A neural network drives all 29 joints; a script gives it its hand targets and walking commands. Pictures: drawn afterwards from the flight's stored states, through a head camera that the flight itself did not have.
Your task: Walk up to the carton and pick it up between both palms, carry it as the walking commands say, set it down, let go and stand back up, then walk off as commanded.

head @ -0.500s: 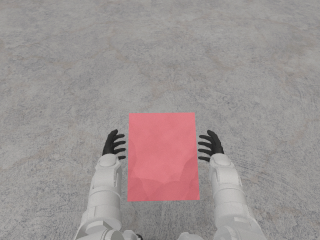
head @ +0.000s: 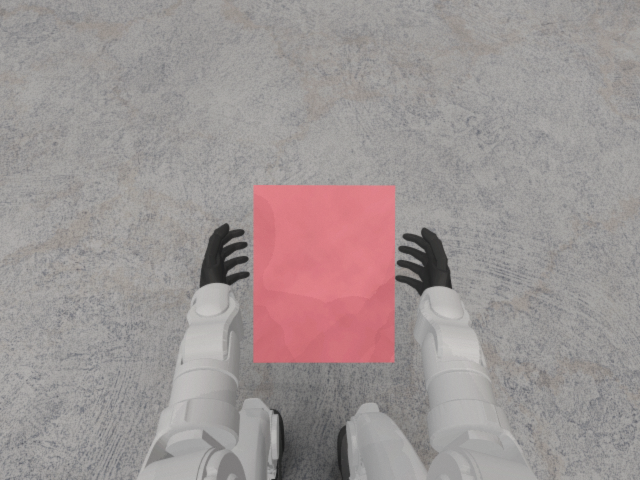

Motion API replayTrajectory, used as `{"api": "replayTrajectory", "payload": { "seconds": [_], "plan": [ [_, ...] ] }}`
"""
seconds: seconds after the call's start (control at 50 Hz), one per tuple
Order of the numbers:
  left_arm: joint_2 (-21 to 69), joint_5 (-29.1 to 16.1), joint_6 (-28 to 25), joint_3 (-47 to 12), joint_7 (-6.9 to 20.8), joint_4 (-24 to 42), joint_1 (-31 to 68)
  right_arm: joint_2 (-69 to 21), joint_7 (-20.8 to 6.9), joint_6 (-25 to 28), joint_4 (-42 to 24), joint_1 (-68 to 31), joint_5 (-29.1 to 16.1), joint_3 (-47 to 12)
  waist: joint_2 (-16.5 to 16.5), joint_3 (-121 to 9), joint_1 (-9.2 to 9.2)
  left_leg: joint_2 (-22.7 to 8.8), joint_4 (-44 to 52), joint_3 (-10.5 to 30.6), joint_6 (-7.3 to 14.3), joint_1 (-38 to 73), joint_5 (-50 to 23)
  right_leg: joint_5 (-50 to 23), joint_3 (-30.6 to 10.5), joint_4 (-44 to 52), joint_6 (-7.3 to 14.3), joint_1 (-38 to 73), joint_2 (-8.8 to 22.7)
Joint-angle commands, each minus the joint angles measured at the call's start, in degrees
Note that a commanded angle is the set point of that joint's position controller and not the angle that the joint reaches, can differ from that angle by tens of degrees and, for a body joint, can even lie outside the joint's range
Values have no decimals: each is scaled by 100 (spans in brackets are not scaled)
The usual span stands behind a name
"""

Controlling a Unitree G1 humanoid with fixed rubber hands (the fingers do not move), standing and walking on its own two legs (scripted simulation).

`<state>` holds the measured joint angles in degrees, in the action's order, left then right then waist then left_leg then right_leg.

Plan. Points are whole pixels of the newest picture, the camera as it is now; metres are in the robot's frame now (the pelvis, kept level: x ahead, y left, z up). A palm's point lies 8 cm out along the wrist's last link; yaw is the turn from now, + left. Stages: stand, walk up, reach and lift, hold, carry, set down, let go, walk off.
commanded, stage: set down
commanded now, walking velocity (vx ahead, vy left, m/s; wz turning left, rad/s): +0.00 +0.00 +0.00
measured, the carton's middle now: (322, 269) +0.42 -0.02 -0.16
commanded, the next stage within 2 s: none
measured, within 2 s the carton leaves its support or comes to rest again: neither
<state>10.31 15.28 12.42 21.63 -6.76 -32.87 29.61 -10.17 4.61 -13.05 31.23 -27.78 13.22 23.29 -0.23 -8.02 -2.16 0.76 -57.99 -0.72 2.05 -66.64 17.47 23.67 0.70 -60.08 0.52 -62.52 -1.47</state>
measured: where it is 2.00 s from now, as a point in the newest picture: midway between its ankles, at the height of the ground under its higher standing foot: (312, 479)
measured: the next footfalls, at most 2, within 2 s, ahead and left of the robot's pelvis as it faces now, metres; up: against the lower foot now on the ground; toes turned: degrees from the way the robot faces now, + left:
none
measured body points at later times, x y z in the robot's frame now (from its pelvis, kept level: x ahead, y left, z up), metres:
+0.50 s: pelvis -0.02 +0.00 -0.08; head +0.17 +0.02 +0.33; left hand +0.40 +0.13 -0.15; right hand +0.38 -0.16 -0.14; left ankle +0.08 +0.10 -0.65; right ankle +0.04 -0.11 -0.65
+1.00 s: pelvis -0.04 +0.00 -0.15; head +0.19 +0.02 +0.23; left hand +0.42 +0.13 -0.24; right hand +0.41 -0.16 -0.23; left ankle +0.08 +0.10 -0.65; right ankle +0.03 -0.11 -0.65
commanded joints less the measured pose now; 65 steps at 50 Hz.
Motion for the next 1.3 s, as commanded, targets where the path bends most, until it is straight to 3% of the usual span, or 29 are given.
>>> {"api": "replayTrajectory", "payload": {
  "seconds": [0.0, 0.28, 0.7, 1.0, 1.28],
  "plan": [
    [5244, -556, -105, -3286, 1545, -473, 2812, -5077, -1599, 161, 225, -3197, -663, -3427, 125, -4078, -17, 620, 16, 631, -38, 2891, -1405, -1374, -512, 481, -86, 622, -580],
    [5096, -652, -153, -3109, 1338, -762, 3403, -4886, -1437, 217, 445, -3841, -732, -3202, 229, -4418, -78, 711, -863, 581, -62, 1855, -881, -856, -388, -425, -107, -660, -699],
    [5020, -906, -91, -3235, 1007, -689, 4564, -4597, -1394, 211, 652, -5027, -958, -3034, 353, -5200, -99, 798, -2112, 518, -176, 1024, -503, -368, -136, -1869, -104, -2208, -859],
    [4765, -931, -53, -2950, 1006, -838, 5333, -4445, -1344, 179, 908, -5727, -953, -2744, 344, -5426, -23, 797, -2867, 377, -223, 244, -397, -247, -56, -2588, -110, -2938, -910],
    [4438, -1076, -73, -2945, 1134, -837, 5913, -4398, -1157, 184, 691, -6288, -1129, -2944, 211, -5800, 104, 822, -3667, 159, -218, -745, -563, -509, -35, -3209, -192, -3044, -944]
  ]
}}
